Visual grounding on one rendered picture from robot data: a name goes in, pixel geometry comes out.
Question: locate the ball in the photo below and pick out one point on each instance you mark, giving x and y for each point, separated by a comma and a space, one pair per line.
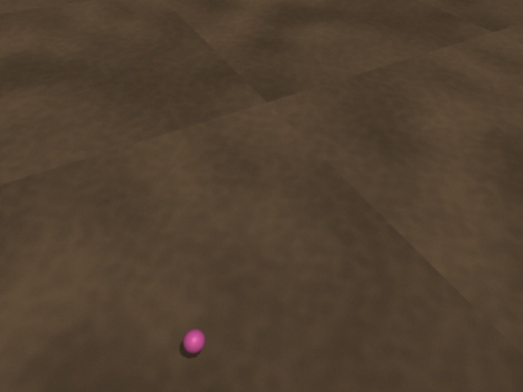
194, 340

